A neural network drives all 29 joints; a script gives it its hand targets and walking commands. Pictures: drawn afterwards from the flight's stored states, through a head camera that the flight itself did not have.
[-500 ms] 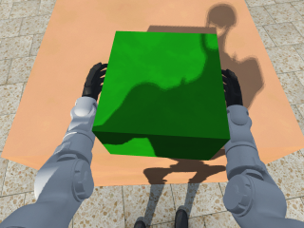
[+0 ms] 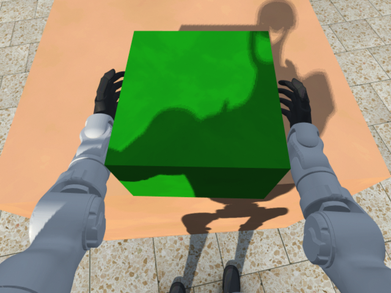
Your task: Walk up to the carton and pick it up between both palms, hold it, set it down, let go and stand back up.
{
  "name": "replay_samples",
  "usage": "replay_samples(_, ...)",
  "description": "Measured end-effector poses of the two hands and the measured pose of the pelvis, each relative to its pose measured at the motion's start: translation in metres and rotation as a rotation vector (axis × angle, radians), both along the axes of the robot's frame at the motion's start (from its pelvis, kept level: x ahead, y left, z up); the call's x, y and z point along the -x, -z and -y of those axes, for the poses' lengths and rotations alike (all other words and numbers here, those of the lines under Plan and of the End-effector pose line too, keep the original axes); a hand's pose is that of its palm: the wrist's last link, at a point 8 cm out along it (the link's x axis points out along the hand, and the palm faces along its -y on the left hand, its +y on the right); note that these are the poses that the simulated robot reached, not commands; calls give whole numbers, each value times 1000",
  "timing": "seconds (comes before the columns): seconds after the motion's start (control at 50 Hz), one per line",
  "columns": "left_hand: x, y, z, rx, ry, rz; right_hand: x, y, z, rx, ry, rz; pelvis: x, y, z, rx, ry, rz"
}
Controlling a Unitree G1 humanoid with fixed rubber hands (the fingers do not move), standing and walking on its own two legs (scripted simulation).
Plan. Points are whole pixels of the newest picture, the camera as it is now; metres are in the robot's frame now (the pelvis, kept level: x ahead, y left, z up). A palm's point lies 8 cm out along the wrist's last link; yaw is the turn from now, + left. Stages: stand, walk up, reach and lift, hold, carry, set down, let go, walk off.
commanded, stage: set down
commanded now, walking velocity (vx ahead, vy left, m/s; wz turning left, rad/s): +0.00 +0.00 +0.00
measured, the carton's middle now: (199, 115) +0.46 +0.00 +0.04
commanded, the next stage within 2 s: let go in 0.14 s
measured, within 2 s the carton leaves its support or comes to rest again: neither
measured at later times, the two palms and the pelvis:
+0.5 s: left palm (69, 88) +0.46 +0.23 +0.13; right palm (336, 91) +0.44 -0.24 +0.12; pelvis +0.01 +0.00 +0.01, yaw -2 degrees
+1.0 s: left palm (65, 102) +0.43 +0.22 +0.13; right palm (346, 106) +0.40 -0.23 +0.13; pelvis +0.01 +0.00 +0.02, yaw -1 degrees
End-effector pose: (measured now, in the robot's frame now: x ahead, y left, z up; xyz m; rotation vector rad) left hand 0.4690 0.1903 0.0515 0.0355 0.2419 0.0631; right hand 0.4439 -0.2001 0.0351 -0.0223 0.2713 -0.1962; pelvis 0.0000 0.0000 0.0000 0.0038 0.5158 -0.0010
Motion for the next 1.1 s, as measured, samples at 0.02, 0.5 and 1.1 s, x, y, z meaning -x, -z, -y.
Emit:
replay_samples(0.02, -2, -2, 1, -2, 10, 9, -1, -3, 3, 5, 1, 8, 0, 0, 0, 1, 0, -2)
replay_samples(0.5, 6, -74, -37, 21, -19, -12, -1, -83, 35, -20, 5, 27, -7, -8, 1, 18, 23, 173)
replay_samples(1.1, 49, -82, -32, 17, 6, -21, 47, -94, 36, -22, 5, 19, -8, -17, 6, 19, 6, 349)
